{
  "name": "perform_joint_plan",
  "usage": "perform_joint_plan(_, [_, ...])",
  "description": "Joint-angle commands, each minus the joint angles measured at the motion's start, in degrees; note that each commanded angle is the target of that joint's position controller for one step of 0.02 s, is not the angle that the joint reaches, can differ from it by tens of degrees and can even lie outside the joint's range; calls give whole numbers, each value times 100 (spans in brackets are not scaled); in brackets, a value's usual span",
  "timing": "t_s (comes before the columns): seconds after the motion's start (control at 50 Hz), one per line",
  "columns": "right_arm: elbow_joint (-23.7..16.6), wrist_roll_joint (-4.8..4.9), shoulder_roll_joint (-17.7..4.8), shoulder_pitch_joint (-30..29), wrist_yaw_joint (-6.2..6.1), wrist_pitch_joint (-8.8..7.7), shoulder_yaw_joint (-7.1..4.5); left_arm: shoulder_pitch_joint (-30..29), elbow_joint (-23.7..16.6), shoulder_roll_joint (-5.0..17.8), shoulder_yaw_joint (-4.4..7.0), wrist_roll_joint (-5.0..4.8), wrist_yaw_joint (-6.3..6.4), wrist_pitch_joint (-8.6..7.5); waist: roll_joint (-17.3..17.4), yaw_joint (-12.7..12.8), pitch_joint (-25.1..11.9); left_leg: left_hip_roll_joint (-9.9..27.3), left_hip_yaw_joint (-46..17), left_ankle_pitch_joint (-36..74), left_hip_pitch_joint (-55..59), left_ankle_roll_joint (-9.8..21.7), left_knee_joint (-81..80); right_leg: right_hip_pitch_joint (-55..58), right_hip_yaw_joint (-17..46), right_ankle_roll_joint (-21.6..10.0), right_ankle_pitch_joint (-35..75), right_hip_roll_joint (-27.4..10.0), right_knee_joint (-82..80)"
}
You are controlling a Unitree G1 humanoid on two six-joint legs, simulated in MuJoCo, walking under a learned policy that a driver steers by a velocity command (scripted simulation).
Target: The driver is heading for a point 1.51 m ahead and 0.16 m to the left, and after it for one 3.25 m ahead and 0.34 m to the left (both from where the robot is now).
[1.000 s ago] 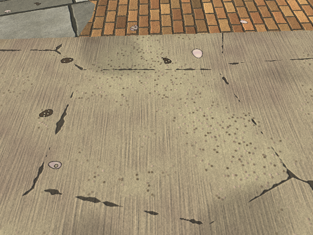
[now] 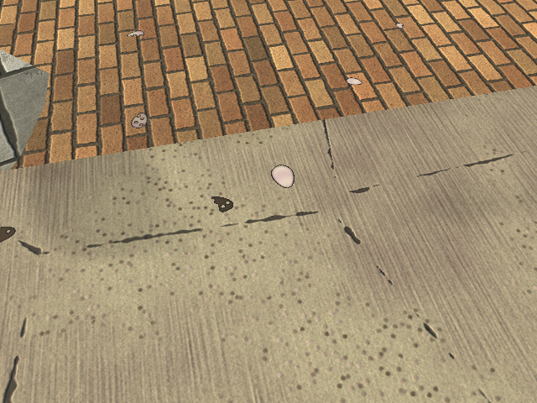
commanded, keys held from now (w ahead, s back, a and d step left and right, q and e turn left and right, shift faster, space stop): w+e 0.04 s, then w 0.14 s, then w+q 0.66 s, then w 0.16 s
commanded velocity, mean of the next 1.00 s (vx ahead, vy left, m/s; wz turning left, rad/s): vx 0.50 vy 0.00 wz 0.17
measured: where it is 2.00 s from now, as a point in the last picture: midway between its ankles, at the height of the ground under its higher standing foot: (228, 232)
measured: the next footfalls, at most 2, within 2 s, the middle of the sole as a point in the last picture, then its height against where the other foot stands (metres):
left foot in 0.34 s outside the picture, level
right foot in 0.86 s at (306, 338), level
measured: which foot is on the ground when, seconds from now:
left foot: up 0.00-0.32, down 0.34-0.86, up 0.88-1.00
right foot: down 0.00-0.34, up 0.36-0.84, down 0.86-1.00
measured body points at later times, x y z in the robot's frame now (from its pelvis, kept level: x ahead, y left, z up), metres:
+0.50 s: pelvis +0.29 +0.06 +0.00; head +0.31 +0.07 +0.45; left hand +0.37 +0.32 -0.13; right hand +0.34 -0.22 -0.13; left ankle +0.33 +0.12 -0.74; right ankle +0.23 -0.07 -0.65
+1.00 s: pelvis +0.55 +0.02 +0.00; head +0.58 +0.01 +0.45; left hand +0.63 +0.31 -0.10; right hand +0.67 -0.24 -0.13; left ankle +0.44 +0.12 -0.66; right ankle +0.61 -0.06 -0.74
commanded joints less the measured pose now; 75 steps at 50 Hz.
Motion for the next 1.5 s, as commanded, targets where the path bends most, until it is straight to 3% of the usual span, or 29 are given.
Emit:
perform_joint_plan(0.02, [-318,-51,-441,228,41,166,-77,147,-326,807,143,-31,9,-190,-102,-182,0,71,197,434,-338,-229,-661,-87,1484,-797,2296,-1473,-1046])
perform_joint_plan(0.22, [-951,66,-464,-1479,147,94,55,1097,-202,740,44,71,67,-191,-486,558,49,-240,489,1731,-680,135,-3113,1583,1360,-256,3160,-1638,-835])
perform_joint_plan(0.28, [-810,93,-687,-846,115,45,-24,773,-228,881,41,137,107,-257,-615,128,-89,-526,537,1133,351,540,-3549,1722,1093,-33,4574,-1825,-361])
perform_joint_plan(0.32, [-314,95,-895,656,17,-3,-149,580,-226,957,45,170,95,-254,-442,-579,-794,-821,627,1090,1948,828,-3984,1603,703,123,5299,-1607,1324])
perform_joint_plan(0.34, [-110,-14,-1170,1571,-47,-30,-236,605,-350,799,-17,145,89,-273,-57,-903,-1360,24,-363,791,3306,1116,-3972,627,507,201,3787,-1391,2806])
perform_joint_plan(0.36, [-39,-86,-1845,1907,-26,-1,-429,1308,-428,322,-98,-51,16,-282,1408,-557,-1923,1543,-3374,650,4779,2136,-4391,-1460,41,562,-138,-263,5132])
perform_joint_plan(0.38, [-42,164,-1446,1378,76,93,-368,1091,-423,700,-54,167,12,-303,864,-391,-1639,1484,-4353,120,4510,2155,-5082,-2290,534,456,-1553,-376,5520])
perform_joint_plan(0.4, [-183,219,-1140,770,107,114,-299,515,-581,742,-49,200,-15,-318,429,-227,-688,1317,-3412,-299,3651,2035,-5125,-2630,612,452,-1060,-760,5462])
perform_joint_plan(0.44, [-170,163,-781,533,107,89,-198,6,-768,629,-94,213,-74,-336,-15,-81,-101,792,-2391,655,2554,1752,-5381,-2400,558,538,-628,-1122,4750])
perform_joint_plan(0.54, [27,226,-1000,916,48,-13,-259,-176,-1011,426,-196,266,-109,-75,246,112,-146,255,-1541,1721,1857,1682,-5630,-2098,282,981,-383,-1282,3677])
perform_joint_plan(0.74, [24,151,-1116,1794,-14,89,-367,-2126,-1822,386,-313,135,-138,-126,367,-561,-67,111,-1776,2483,2706,1338,-5086,-2362,227,1195,814,-1029,1414])
perform_joint_plan(0.8, [-154,112,-1253,1461,-67,99,-422,-1719,-1810,580,-264,108,-101,-208,474,-260,-189,182,-2049,2750,2587,1092,-4613,-1399,337,1027,335,-878,820])
perform_joint_plan(0.84, [-250,162,-1259,1212,-21,54,-425,-626,-1519,841,-150,142,6,-317,172,285,-668,-221,-1886,2933,2145,846,-3425,265,390,792,261,-878,218])
perform_joint_plan(0.86, [-393,235,-895,1216,23,-3,-319,248,-1442,1258,-45,277,105,-372,-500,614,-1453,-568,-1336,2022,1643,687,-1971,1442,1429,477,-662,-2018,14])
perform_joint_plan(0.88, [-557,382,-433,1805,17,-1,-218,428,-1442,1771,77,361,143,-282,-1744,327,-1900,-1425,-567,-1176,-32,504,-585,2629,3810,-115,-1252,-3326,-519])
perform_joint_plan(0.9, [-402,188,-840,1976,-24,78,-252,264,-1391,1468,77,261,102,-198,-1337,131,-1592,-1007,-504,-1329,-626,560,124,2214,4546,-354,-1812,-3382,-635])
perform_joint_plan(0.92, [-307,102,-887,1671,5,114,-261,-60,-1462,897,-47,208,56,-192,-547,85,-880,-763,-571,-768,-643,559,265,1522,3753,-267,-1764,-3074,-709])
perform_joint_plan(0.94, [-354,77,-772,1317,59,110,-227,-267,-1432,603,-123,192,13,-215,-272,70,-461,-627,-528,-394,-528,507,44,953,2912,-164,-1070,-2727,-836])
perform_joint_plan(0.96, [-404,51,-714,1137,103,130,-217,-317,-1383,518,-154,199,7,-245,-474,10,-311,-512,-484,-246,-410,458,-183,673,2321,-42,-422,-2457,-939])
perform_joint_plan(1.04, [-474,-23,-684,969,199,255,-189,86,-1056,615,-122,85,-51,-430,-696,-121,-379,-539,-388,3,-290,306,-488,569,1403,-97,1476,-2175,-1029])
perform_joint_plan(1.24, [-1050,47,-495,-891,268,190,72,813,-539,818,-57,52,-100,-325,-678,224,16,-330,482,1144,163,262,-2990,562,503,-44,1951,-2057,-1190])
perform_joint_plan(1.28, [-1108,45,-567,-916,209,158,55,911,-444,887,-46,56,-83,-271,-630,177,65,-418,510,879,461,381,-3256,683,687,-30,2322,-2194,-909])
perform_joint_plan(1.32, [-854,-15,-642,-98,128,77,-8,840,-390,963,-36,23,-65,-217,-429,-257,-234,-666,568,864,1594,522,-3904,654,570,107,3237,-2020,118])
perform_joint_plan(1.34, [-575,-109,-891,743,56,3,-110,872,-407,831,-81,-5,-65,-224,-133,-568,-777,-440,296,905,2864,662,-4036,159,361,226,2908,-1708,1205])
perform_joint_plan(1.36, [-493,-217,-1412,1744,-29,-41,-231,812,-679,490,-178,3,-64,-245,687,-915,-1623,1146,-1352,335,4193,924,-4215,-871,78,361,748,-1298,2952])
perform_joint_plan(1.38, [-479,-99,-1846,1721,-45,53,-343,1410,-720,175,-211,-92,-27,-205,1667,-600,-1945,2193,-3347,-27,4712,1429,-4982,-2329,9,463,-2069,-553,4321])
perform_joint_plan(1.4, [-528,57,-1353,1357,-31,102,-256,1010,-600,733,-63,61,18,-106,598,-574,-1179,1880,-2985,-571,4004,1345,-5073,-2666,478,398,-1743,-916,4712])
perform_joint_plan(1.44, [-584,76,-719,622,-13,36,-80,626,-653,469,-74,34,-40,-68,420,-235,-232,1322,-1559,245,2846,1041,-5474,-2482,488,437,-901,-1247,4399])
perform_joint_plan(1.5, [-481,95,-558,599,-62,-106,-47,654,-591,319,-47,134,-145,118,523,0,-101,959,-509,1332,2341,859,-5695,-2135,377,576,-487,-1328,4295])
Velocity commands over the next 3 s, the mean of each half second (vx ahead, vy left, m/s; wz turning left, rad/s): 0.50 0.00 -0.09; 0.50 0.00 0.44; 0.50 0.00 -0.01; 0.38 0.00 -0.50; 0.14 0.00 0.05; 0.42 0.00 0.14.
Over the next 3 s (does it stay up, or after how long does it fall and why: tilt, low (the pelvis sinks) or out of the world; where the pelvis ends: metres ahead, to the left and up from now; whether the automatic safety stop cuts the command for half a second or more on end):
stays up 1.28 0.19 -0.02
